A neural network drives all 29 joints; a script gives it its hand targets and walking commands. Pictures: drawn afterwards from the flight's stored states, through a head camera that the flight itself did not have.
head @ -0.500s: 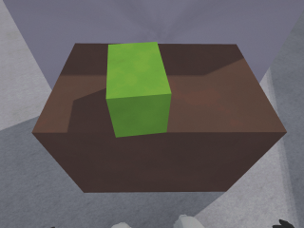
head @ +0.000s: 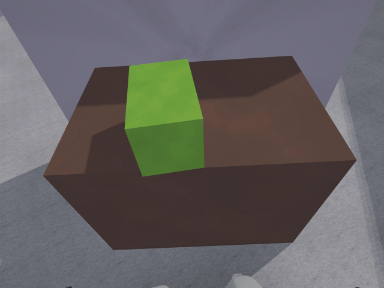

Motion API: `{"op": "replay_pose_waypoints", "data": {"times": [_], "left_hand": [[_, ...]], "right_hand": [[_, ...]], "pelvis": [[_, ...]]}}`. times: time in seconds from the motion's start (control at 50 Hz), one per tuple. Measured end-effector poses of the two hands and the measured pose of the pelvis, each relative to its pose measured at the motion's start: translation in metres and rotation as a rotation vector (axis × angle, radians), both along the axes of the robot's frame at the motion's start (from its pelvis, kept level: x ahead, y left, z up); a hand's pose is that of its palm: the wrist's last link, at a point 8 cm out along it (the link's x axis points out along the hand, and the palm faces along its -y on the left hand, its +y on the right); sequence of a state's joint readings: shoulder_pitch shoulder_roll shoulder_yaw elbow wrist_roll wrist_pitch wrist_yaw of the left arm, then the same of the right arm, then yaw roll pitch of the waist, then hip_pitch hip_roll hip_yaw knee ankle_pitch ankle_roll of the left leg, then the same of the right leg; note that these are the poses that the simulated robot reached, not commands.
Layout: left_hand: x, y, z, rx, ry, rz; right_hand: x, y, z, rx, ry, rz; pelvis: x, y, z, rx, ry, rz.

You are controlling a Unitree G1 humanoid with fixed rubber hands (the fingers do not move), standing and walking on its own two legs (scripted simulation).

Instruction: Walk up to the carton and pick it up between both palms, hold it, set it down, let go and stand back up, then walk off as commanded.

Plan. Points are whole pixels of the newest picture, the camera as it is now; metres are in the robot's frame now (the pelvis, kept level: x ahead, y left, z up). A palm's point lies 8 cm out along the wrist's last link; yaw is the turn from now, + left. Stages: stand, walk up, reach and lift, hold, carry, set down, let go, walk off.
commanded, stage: walk up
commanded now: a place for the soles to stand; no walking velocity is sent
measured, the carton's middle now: (165, 115) +0.57 +0.08 +0.03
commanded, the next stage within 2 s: none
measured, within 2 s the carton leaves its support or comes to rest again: neither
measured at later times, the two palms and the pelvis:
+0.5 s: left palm out of the picture +0.06 +0.40 -0.07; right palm out of the picture +0.12 -0.25 -0.11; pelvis +0.03 +0.07 +0.00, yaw +4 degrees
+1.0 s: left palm (31, 261) +0.24 +0.42 -0.12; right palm out of the picture +0.08 -0.22 -0.04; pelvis +0.11 +0.13 +0.01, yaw -3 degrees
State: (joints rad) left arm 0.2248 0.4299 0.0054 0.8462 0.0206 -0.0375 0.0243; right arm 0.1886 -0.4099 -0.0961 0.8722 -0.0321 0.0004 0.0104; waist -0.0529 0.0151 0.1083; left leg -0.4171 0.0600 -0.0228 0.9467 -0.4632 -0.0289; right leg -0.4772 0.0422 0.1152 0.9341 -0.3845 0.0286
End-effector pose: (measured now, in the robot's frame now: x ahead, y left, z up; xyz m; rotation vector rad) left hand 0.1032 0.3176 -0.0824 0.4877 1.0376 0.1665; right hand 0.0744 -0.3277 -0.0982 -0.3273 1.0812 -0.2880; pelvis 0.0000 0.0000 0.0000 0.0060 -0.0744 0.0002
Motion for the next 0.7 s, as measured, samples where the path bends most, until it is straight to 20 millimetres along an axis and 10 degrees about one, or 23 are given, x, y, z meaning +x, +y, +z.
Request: {"op": "replay_pose_waypoints", "data": {"times": [0.32, 0.54, 0.7], "left_hand": [[0.003, 0.009, 0.003, -0.007, -0.008, 0.012], [-0.043, 0.106, 0.002, 0.034, 0.1, 0.096], [0.021, 0.142, 0.001, -0.022, 0.051, 0.051]], "right_hand": [[0.017, 0.01, 0.003, 0.004, 0.024, 0.012], [0.05, 0.101, -0.015, 0.052, 0.032, 0.089], [0.01, 0.136, 0.017, -0.004, 0.109, 0.026]], "pelvis": [[0.012, 0.009, 0.004, 0.009, 0.025, 0.02], [0.031, 0.094, -0.004, -0.03, 0.036, 0.068], [0.064, 0.136, 0.013, -0.04, 0.009, 0.03]]}}
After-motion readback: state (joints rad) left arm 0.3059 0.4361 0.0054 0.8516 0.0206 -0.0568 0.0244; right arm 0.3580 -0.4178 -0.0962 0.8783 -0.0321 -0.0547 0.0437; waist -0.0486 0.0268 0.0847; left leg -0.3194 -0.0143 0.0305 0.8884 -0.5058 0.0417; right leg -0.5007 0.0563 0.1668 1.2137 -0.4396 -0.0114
